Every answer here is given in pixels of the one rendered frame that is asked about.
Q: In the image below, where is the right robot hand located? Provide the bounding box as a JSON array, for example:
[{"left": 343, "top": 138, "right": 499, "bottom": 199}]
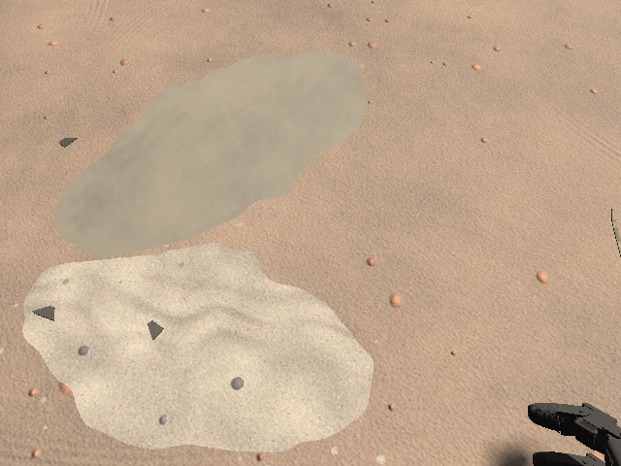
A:
[{"left": 528, "top": 403, "right": 621, "bottom": 466}]

